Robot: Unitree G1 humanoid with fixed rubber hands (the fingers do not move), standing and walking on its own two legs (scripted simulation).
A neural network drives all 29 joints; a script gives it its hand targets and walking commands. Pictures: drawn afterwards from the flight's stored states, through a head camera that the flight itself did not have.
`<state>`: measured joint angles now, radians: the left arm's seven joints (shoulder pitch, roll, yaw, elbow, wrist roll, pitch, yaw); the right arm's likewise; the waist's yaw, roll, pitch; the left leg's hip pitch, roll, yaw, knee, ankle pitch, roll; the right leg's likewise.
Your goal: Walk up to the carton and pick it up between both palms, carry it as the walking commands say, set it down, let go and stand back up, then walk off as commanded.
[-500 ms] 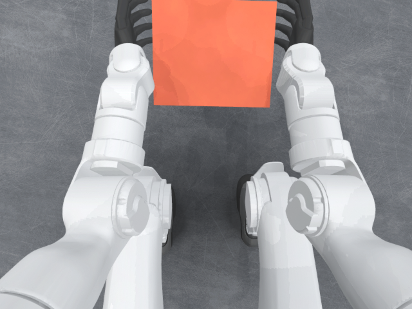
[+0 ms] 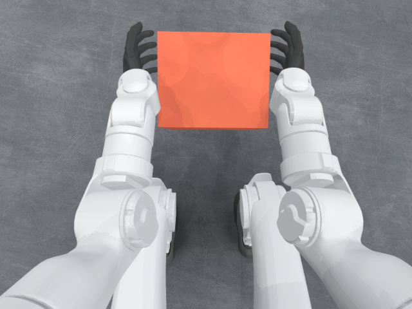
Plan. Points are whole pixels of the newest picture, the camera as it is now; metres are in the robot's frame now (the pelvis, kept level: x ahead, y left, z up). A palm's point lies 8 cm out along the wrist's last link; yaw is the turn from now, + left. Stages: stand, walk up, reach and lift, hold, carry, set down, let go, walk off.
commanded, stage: reach and lift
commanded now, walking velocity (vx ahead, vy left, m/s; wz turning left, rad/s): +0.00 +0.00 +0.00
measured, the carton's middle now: (211, 90) +0.50 -0.03 -0.17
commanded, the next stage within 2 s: none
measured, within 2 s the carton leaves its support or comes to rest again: neither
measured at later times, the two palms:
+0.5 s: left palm (120, 64) +0.49 +0.11 +0.00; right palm (307, 62) +0.48 -0.15 +0.00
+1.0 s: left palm (96, 51) +0.47 +0.11 +0.07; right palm (334, 49) +0.46 -0.15 +0.07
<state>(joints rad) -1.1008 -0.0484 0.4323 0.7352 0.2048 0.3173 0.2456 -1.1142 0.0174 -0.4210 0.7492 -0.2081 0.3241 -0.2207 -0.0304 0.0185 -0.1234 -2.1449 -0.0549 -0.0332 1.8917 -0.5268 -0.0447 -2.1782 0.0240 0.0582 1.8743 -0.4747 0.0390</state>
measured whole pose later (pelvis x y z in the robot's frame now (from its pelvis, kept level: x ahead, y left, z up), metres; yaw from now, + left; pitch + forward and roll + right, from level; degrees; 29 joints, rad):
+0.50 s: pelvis +0.01 +0.00 +0.05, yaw -1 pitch +42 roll +1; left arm -0.99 -0.09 0.45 0.72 0.24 0.34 0.22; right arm -1.01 0.07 -0.45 0.73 -0.25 0.34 -0.21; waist -0.02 0.02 -0.20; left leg -1.96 -0.05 -0.04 1.73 -0.51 -0.04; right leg -1.99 0.02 0.06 1.71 -0.46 0.04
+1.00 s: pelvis +0.02 +0.00 +0.11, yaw -1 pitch +38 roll +0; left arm -0.87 -0.13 0.45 0.70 0.26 0.34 0.22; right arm -0.89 0.10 -0.44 0.72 -0.27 0.34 -0.20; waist -0.02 0.02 -0.25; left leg -1.72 -0.04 -0.04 1.55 -0.50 -0.03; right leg -1.75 0.02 0.06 1.53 -0.45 0.04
